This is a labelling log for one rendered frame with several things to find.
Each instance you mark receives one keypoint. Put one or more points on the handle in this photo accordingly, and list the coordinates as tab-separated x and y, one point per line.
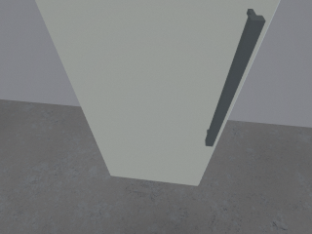
249	37

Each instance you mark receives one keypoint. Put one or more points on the fridge door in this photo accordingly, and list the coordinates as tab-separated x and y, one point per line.
148	75

